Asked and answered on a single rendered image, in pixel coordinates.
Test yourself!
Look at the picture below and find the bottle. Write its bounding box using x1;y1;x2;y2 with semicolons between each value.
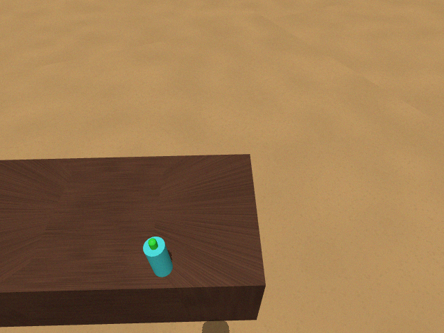
143;237;173;277

